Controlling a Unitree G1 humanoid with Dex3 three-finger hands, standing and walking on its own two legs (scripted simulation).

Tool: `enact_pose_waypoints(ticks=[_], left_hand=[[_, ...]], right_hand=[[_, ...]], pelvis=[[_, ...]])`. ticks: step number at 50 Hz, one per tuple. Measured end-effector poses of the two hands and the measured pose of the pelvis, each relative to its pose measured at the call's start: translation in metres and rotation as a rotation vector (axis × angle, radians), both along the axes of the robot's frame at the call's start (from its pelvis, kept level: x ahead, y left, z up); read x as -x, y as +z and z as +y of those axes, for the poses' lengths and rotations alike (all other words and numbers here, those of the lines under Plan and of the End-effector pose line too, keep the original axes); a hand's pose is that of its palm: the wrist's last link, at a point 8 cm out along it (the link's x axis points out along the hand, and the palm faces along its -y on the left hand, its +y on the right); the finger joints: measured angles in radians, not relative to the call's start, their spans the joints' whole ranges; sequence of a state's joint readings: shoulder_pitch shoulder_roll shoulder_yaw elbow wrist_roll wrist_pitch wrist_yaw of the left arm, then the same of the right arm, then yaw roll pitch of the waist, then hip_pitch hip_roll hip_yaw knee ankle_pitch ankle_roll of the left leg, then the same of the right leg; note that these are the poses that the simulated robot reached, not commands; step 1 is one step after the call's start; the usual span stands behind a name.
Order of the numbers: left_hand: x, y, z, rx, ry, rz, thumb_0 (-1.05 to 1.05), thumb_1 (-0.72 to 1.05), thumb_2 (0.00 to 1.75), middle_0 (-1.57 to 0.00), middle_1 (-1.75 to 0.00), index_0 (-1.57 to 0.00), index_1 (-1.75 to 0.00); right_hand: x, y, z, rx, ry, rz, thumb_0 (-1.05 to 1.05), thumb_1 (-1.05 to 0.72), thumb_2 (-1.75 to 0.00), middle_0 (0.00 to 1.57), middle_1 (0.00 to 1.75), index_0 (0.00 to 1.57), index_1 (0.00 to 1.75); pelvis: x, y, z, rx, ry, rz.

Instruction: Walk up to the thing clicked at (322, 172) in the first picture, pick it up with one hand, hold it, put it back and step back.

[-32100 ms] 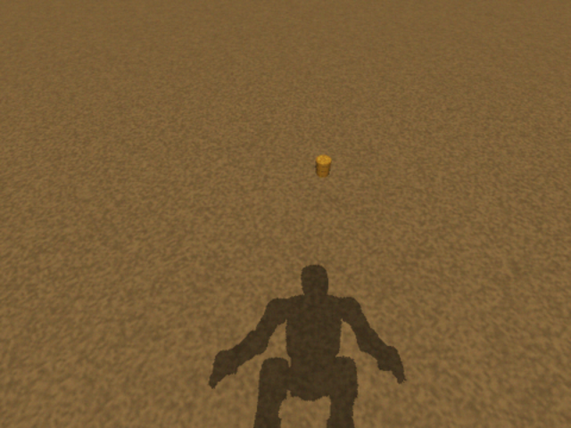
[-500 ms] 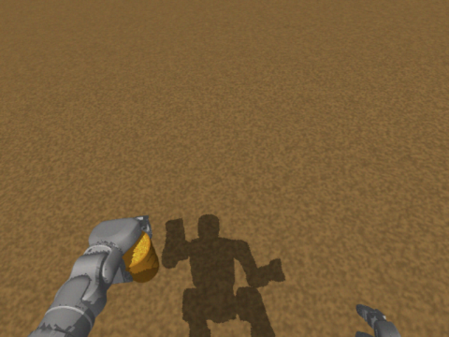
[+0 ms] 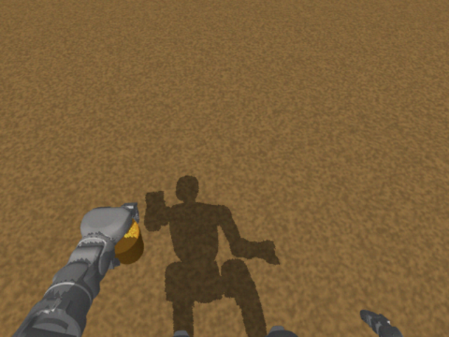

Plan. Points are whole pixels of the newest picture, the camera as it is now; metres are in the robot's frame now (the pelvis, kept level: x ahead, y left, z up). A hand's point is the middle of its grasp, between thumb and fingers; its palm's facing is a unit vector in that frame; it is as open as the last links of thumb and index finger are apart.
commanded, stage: crouch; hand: left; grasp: from above
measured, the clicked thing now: (124, 242) +0.35 +0.23 -0.13
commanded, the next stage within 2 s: lower in 1.54 s
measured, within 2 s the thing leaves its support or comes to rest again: neither
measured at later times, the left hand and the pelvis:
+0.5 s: hand (134, 251) +0.40 +0.27 -0.33, palm faces -0.44 +0.02 -0.90, open 10.6 cm; pelvis -0.05 +0.02 -0.21, yaw -2 degrees
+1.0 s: hand (140, 255) +0.43 +0.29 -0.47, palm faces -0.45 -0.01 -0.89, open 10.6 cm; pelvis -0.06 +0.01 -0.32, yaw -4 degrees
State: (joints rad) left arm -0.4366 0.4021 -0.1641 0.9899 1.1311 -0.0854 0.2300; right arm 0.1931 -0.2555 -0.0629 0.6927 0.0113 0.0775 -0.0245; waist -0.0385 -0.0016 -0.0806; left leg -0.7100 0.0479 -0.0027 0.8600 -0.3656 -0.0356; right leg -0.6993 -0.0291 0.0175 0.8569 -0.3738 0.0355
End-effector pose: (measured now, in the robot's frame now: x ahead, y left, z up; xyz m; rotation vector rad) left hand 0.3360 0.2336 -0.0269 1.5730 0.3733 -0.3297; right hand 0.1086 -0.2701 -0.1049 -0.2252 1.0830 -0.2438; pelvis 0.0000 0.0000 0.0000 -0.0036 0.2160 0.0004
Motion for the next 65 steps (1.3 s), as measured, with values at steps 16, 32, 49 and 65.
enact_pose_waypoints(ticks=[16, 32, 49, 65], left_hand=[[-0.054, -0.161, 0.021, -0.027, 0.032, -0.037, 0.0, -0.05, 0.74, -0.52, -1.15, -0.41, -0.98], [-0.082, -0.306, 0.038, 0.005, 0.027, -0.007, 0.0, -0.06, 0.74, -0.54, -1.13, -0.43, -0.97], [-0.101, -0.382, 0.052, 0.009, 0.059, 0.014, 0.0, -0.07, 0.74, -0.55, -1.12, -0.44, -0.96], [-0.113, -0.423, 0.057, 0.015, 0.043, 0.021, 0.0, -0.07, 0.74, -0.55, -1.12, -0.44, -0.96]], right_hand=[[0.115, -0.142, 0.001, 0.061, -0.087, 0.259, 0.0, -0.91, -0.89, 0.2, 0.3, 0.2, 0.3], [0.123, -0.26, 0.017, 0.024, 0.006, 0.317, 0.0, -0.91, -0.89, 0.2, 0.3, 0.2, 0.3], [0.116, -0.311, -0.001, 0.057, 0.071, 0.36, 0.0, -0.92, -0.9, 0.2, 0.3, 0.2, 0.3], [0.158, -0.343, 0.009, 0.04, 0.054, 0.455, 0.0, -0.92, -0.9, 0.2, 0.3, 0.2, 0.3]], pelvis=[[0.036, -0.14, 0.014, 0.041, -0.001, 0.302], [0.053, -0.257, 0.014, 0.075, -0.004, 0.438], [0.056, -0.32, 0.012, 0.093, -0.023, 0.437], [0.064, -0.362, 0.015, 0.111, -0.041, 0.406]])
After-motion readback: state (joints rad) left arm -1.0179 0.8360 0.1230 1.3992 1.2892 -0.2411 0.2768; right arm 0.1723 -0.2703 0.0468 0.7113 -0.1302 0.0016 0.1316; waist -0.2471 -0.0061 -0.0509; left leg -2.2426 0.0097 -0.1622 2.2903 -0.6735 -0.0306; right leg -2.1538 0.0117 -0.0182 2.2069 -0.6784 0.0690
